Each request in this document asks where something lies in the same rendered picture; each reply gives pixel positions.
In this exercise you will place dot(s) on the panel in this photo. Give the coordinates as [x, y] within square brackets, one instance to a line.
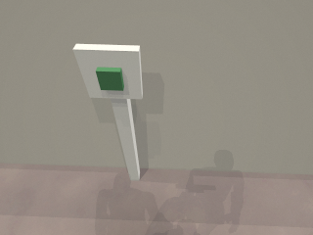
[127, 57]

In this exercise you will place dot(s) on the button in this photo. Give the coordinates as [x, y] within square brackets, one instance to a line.
[110, 78]

